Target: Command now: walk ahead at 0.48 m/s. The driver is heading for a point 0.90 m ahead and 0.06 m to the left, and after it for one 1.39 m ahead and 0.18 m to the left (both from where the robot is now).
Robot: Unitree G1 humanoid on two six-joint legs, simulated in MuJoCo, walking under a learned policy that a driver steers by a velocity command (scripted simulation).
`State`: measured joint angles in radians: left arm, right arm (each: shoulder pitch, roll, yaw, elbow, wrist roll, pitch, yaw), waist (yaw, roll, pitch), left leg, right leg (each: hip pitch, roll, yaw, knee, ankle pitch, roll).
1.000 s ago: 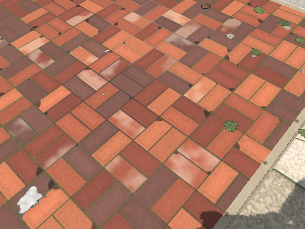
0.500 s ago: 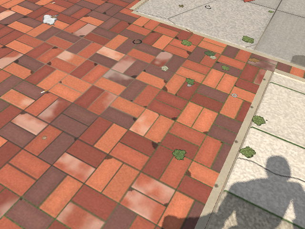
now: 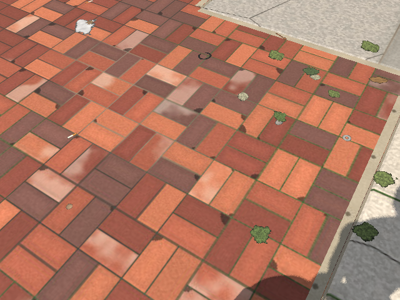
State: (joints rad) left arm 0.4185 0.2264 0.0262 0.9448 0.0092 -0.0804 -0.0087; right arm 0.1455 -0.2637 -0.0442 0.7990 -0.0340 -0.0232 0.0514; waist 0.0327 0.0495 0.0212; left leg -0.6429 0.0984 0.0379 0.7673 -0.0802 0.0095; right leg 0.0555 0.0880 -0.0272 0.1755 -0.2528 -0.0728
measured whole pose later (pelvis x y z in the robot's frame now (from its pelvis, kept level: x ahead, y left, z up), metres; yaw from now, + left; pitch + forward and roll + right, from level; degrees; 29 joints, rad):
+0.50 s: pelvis +0.19 +0.03 +0.00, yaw +0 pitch -1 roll +0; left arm 0.20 0.21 0.01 1.00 0.03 0.02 0.02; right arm 0.28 -0.20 0.00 0.97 -0.02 -0.04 0.00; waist -0.01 -0.02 0.06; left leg -0.23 -0.06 0.10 0.39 -0.15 0.09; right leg -0.38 -0.03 0.01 0.69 -0.28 -0.01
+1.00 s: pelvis +0.23 +0.01 +0.00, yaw +0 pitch -2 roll +0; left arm 0.25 0.15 -0.01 1.15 0.01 -0.01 0.04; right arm 0.29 -0.17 0.00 1.11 -0.01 -0.01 -0.04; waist -0.01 0.00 0.03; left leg -0.13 -0.01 0.07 0.38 -0.22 0.03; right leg -0.13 0.03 -0.02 0.38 -0.21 -0.03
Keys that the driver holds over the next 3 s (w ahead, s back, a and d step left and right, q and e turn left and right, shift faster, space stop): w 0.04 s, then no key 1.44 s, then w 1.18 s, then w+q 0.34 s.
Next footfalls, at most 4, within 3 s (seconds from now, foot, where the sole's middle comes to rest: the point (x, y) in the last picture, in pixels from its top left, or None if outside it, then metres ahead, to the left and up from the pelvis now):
0.14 left None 0.27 0.10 -0.78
0.56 right None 0.27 -0.09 -0.78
2.26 left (208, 243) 0.69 0.05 -0.78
2.80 right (252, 172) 1.00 -0.13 -0.78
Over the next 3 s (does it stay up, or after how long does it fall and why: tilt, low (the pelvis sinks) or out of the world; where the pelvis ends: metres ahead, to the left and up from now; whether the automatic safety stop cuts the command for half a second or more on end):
stays up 0.94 -0.06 0.00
